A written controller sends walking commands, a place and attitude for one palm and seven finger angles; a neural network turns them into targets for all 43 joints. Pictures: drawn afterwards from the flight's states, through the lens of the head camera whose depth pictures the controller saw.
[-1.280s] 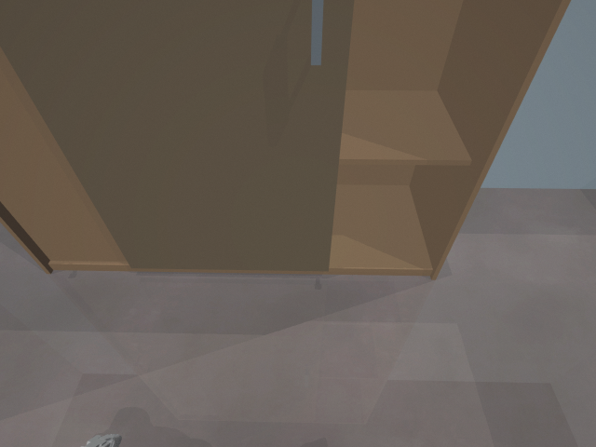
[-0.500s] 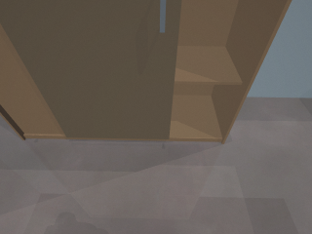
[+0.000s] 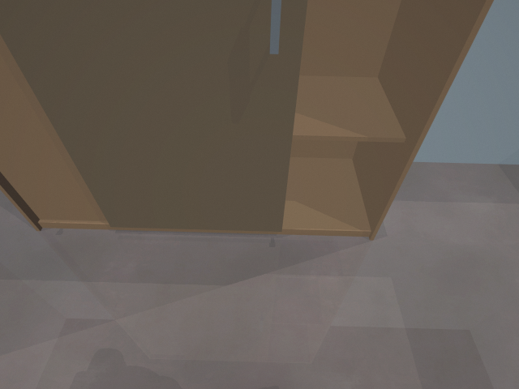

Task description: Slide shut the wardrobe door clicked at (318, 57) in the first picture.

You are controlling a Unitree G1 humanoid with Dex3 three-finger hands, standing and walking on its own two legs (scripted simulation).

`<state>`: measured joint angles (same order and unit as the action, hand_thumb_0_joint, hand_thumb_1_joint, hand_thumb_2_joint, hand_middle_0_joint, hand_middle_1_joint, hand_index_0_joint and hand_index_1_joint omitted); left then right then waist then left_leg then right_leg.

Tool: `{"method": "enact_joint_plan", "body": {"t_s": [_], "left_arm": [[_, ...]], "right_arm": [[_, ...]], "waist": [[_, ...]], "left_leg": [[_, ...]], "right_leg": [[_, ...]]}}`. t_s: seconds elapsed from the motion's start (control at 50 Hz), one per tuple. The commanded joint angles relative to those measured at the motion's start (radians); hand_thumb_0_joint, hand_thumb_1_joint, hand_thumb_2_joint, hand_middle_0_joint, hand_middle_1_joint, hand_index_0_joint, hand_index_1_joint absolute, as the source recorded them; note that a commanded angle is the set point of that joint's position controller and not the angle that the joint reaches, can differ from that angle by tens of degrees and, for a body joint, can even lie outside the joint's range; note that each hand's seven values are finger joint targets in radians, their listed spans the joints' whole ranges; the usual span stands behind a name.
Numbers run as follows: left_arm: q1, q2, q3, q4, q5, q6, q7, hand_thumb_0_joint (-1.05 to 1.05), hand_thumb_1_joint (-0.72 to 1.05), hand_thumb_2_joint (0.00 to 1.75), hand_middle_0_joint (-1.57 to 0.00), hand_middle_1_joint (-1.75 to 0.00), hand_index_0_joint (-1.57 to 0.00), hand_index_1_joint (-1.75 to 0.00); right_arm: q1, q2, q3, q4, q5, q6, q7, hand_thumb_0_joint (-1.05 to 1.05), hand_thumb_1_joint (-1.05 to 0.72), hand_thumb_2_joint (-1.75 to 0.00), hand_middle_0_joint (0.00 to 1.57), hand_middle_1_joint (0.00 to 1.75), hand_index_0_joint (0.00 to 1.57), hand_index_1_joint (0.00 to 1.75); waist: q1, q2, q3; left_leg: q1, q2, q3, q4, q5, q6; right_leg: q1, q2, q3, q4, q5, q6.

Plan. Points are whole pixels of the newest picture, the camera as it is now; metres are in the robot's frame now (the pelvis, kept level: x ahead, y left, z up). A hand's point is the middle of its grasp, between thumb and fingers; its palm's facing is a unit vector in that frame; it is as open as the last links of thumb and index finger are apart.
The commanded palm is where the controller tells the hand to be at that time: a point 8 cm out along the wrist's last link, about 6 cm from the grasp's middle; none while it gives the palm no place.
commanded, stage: look at it before walking up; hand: left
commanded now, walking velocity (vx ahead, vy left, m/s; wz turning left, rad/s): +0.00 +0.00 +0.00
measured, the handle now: (276, 3) +0.87 +0.01 +0.23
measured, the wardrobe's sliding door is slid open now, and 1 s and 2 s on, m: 0.42 0.42 0.42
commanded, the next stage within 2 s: take the last steps up to it in 0.16 s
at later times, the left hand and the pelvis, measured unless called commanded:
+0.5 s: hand out of the picture +0.05 +0.21 -0.17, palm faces -0.04 -0.96 -0.26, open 7.4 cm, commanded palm none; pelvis +0.03 -0.01 -0.01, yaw -2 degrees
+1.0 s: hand out of the picture +0.05 +0.15 -0.20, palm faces +0.02 -1.00 -0.09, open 7.4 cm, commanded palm none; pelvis +0.17 +0.00 -0.03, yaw -5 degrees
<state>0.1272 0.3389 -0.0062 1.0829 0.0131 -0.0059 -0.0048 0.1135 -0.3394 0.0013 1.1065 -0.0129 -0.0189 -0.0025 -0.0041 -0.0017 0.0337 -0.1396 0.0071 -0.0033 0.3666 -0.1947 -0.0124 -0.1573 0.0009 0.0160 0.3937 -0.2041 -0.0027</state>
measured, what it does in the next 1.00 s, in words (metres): walks ahead: left foot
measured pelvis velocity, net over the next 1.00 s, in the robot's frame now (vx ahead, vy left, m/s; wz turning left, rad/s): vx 0.17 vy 0.00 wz -0.08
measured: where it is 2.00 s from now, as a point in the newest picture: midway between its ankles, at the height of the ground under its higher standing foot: (293, 353)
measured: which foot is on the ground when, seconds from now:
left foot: down 0.00-0.62, up 0.64-0.90, down 0.92-1.00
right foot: down 0.00-0.92, up 0.94-1.00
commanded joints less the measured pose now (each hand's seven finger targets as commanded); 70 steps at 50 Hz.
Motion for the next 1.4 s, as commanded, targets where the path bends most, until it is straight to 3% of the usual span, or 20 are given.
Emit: {"method": "enact_joint_plan", "body": {"t_s": [0.0,0.26,0.3,0.42,0.54,0.56,0.6,0.62,0.68,0.8,0.86,0.88,0.9,0.92,0.96,1.06,1.26,1.34,1.36,1.38], "left_arm": [[-0.036,0.214,0.043,-0.065,-0.002,-0.026,0.017,0.0,0.9,0.9,-0.2,-0.3,-0.2,-0.3],[-0.036,0.217,0.042,-0.059,-0.002,-0.026,0.016,0.0,0.9,0.9,-0.2,-0.3,-0.2,-0.3],[0.04,0.08,0.014,-0.023,-0.004,-0.005,0.021,0.0,0.9,0.9,-0.2,-0.3,-0.2,-0.3],[0.126,0.07,0.031,-0.031,0.009,0.007,-0.002,0.0,0.9,0.9,-0.2,-0.3,-0.2,-0.3],[0.238,-0.005,0.046,-0.038,0.011,-0.021,-0.01,0.0,0.9,0.9,-0.2,-0.3,-0.2,-0.3],[0.288,-0.005,0.053,-0.021,0.011,-0.026,-0.008,0.0,0.9,0.9,-0.2,-0.3,-0.2,-0.3],[0.449,0.064,0.077,0.037,0.012,-0.04,0.013,0.0,0.9,0.9,-0.2,-0.3,-0.2,-0.3],[0.523,0.053,0.077,0.056,0.01,-0.047,0.023,0.0,0.9,0.9,-0.2,-0.3,-0.2,-0.3],[0.482,-0.017,0.064,0.051,0.02,-0.051,0.04,0.0,0.9,0.9,-0.2,-0.3,-0.2,-0.3],[0.408,-0.061,0.053,0.058,0.022,-0.054,0.041,0.0,0.9,0.9,-0.2,-0.3,-0.2,-0.3],[0.388,-0.064,0.06,0.067,0.004,-0.055,0.036,0.0,0.9,0.9,-0.2,-0.3,-0.2,-0.3],[0.407,-0.093,0.061,0.062,-0.001,-0.057,0.031,0.0,0.9,0.9,-0.2,-0.3,-0.2,-0.3],[0.436,-0.15,0.056,0.04,-0.007,-0.052,0.019,0.0,0.9,0.9,-0.2,-0.3,-0.2,-0.3],[0.401,-0.122,0.062,0.01,0.007,-0.05,0.019,0.0,0.9,0.9,-0.2,-0.3,-0.2,-0.3],[0.281,-0.141,0.067,-0.008,0.023,-0.031,0.008,0.0,0.9,0.9,-0.2,-0.3,-0.2,-0.3],[0.337,-0.189,0.07,-0.012,0.028,0.007,-0.015,0.0,0.9,0.9,-0.2,-0.3,-0.2,-0.3],[0.015,-0.13,0.075,-0.13,0.016,-0.001,-0.03,0.0,0.9,0.9,-0.2,-0.3,-0.2,-0.3],[0.165,-0.083,0.089,-0.08,0.016,-0.026,-0.026,0.0,0.9,0.9,-0.2,-0.3,-0.2,-0.3],[0.288,-0.018,0.103,-0.04,0.02,-0.04,-0.017,0.0,0.9,0.9,-0.2,-0.3,-0.2,-0.3],[0.386,0.098,0.127,-0.015,0.018,-0.048,-0.002,0.0,0.9,0.9,-0.2,-0.3,-0.2,-0.3]], "right_arm": [[-0.05,-0.206,-0.039,-0.062,0.005,-0.02,-0.011,0.0,-0.9,-0.9,0.2,0.3,0.2,0.3],[-0.058,-0.209,-0.037,-0.055,0.005,-0.017,-0.011,0.0,-0.9,-0.9,0.2,0.3,0.2,0.3],[0.007,-0.071,-0.006,-0.028,-0.003,0.003,-0.006,0.0,-0.9,-0.9,0.2,0.3,0.2,0.3],[0.067,-0.09,-0.031,-0.037,-0.013,0.012,-0.002,0.0,-0.9,-0.9,0.2,0.3,0.2,0.3],[0.153,-0.079,-0.06,-0.043,-0.007,-0.013,-0.018,0.0,-0.9,-0.9,0.2,0.3,0.2,0.3],[0.141,-0.058,-0.06,-0.048,-0.007,-0.016,-0.02,0.0,-0.9,-0.9,0.2,0.3,0.2,0.3],[0.074,0.048,-0.042,-0.094,0.0,-0.025,-0.019,0.0,-0.9,-0.9,0.2,0.3,0.2,0.3],[-0.009,0.043,-0.044,-0.124,-0.004,-0.029,-0.019,0.0,-0.9,-0.9,0.2,0.3,0.2,0.3],[-0.03,0.085,-0.054,-0.127,-0.007,-0.032,-0.008,0.0,-0.9,-0.9,0.2,0.3,0.2,0.3],[-0.014,0.152,-0.055,-0.129,0.002,-0.025,0.012,0.0,-0.9,-0.9,0.2,0.3,0.2,0.3],[0.21,0.127,-0.066,-0.055,-0.003,-0.039,-0.011,0.0,-0.9,-0.9,0.2,0.3,0.2,0.3],[0.354,0.06,-0.084,-0.014,-0.009,-0.045,-0.025,0.0,-0.9,-0.9,0.2,0.3,0.2,0.3],[0.469,-0.062,-0.113,0.005,-0.02,-0.049,-0.033,0.0,-0.9,-0.9,0.2,0.3,0.2,0.3],[0.442,-0.084,-0.109,-0.005,-0.007,-0.038,-0.033,0.0,-0.9,-0.9,0.2,0.3,0.2,0.3],[0.275,0.025,-0.083,-0.035,-0.01,-0.043,-0.038,0.0,-0.9,-0.9,0.2,0.3,0.2,0.3],[0.201,0.102,-0.071,-0.069,-0.013,-0.064,-0.034,0.0,-0.9,-0.9,0.2,0.3,0.2,0.3],[0.298,0.034,-0.088,-0.045,-0.024,-0.047,-0.024,0.0,-0.9,-0.9,0.2,0.3,0.2,0.3],[0.293,0.026,-0.088,-0.033,-0.022,-0.033,-0.021,0.0,-0.9,-0.9,0.2,0.3,0.2,0.3],[0.312,0.057,-0.082,-0.03,-0.012,-0.034,-0.013,0.0,-0.9,-0.9,0.2,0.3,0.2,0.3],[0.35,0.142,-0.056,-0.054,0.0,-0.038,-0.009,0.0,-0.9,-0.9,0.2,0.3,0.2,0.3]], "waist": [[0.005,0.001,-0.085],[0.004,-0.002,-0.067],[0.002,-0.017,-0.069],[0.003,0.018,0.086],[0.018,0.105,0.067],[0.041,0.064,0.055],[0.09,-0.282,0.045],[0.125,-0.243,0.077],[0.075,-0.053,0.071],[0.014,-0.125,0.087],[-0.086,-0.076,-0.022],[-0.137,0.008,-0.12],[-0.148,0.248,-0.206],[-0.121,0.188,-0.163],[-0.059,0.094,0.107],[0.025,0.088,0.067],[-0.04,0.14,0.111],[0.034,0.074,-0.007],[0.087,-0.049,-0.094],[0.101,-0.336,-0.205]], "left_leg": [[0.034,0.112,-0.097,-0.051,0.149,0.04],[0.038,0.11,-0.093,-0.065,0.124,0.036],[0.038,0.106,-0.071,-0.052,0.006,0.014],[-0.085,0.139,-0.125,-0.067,-0.387,0.055],[-0.052,0.235,-0.188,0.025,-0.159,0.122],[-0.118,0.197,-0.126,0.128,-0.102,0.099],[-0.459,0.022,0.113,0.52,-0.253,0.013],[-0.562,0.041,0.057,0.679,-0.404,0.016],[-0.603,0.099,0.043,0.743,-0.342,0.01],[-0.336,0.072,0.121,0.446,-0.162,0.021],[0.047,0.008,0.175,0.204,0.019,0.043],[0.281,0.127,0.025,0.152,0.032,0.082],[0.395,0.448,-0.39,0.024,0.048,0.209],[0.267,0.545,-0.527,-0.12,-0.109,0.267],[-0.037,0.461,-0.405,-0.2,-0.259,0.215],[-0.155,0.304,-0.039,-0.182,-0.06,0.156],[-0.04,0.303,0.015,-0.156,0.065,0.153],[-0.061,0.229,0.075,0.102,0.149,0.091],[-0.195,0.176,0.14,0.336,0.084,0.056],[-0.429,0.04,0.188,0.654,-0.359,0.018]], "right_leg": [[0.013,-0.115,0.104,-0.065,0.148,-0.029],[0.011,-0.116,0.105,-0.086,0.128,-0.026],[-0.005,-0.104,0.098,-0.088,-0.033,-0.005],[-0.153,-0.048,0.094,-0.005,-0.321,-0.029],[-0.162,-0.014,0.017,0.15,-0.139,-0.035],[-0.072,-0.035,0.06,0.107,-0.095,-0.05],[0.21,-0.252,0.418,-0.089,0.142,-0.162],[0.232,-0.324,0.508,-0.106,0.343,-0.231],[0.228,-0.288,0.377,-0.063,0.361,-0.261],[0.005,-0.192,0.193,-0.121,0.293,-0.179],[-0.06,-0.101,0.082,0.136,0.497,-0.118],[-0.182,-0.069,0.061,0.355,0.387,-0.086],[-0.372,0.043,-0.042,0.721,-0.161,-0.031],[-0.412,0.03,0.009,0.872,-0.34,-0.044],[-0.488,-0.078,0.025,0.933,-0.188,-0.031],[-0.386,-0.126,-0.029,0.733,-0.037,0.013],[-0.347,-0.116,-0.106,0.281,0.018,0.025],[-0.01,-0.03,-0.17,0.091,0.031,-0.014],[0.213,-0.133,-0.046,0.054,-0.006,-0.058],[0.417,-0.392,0.305,-0.037,0.064,-0.156]]}}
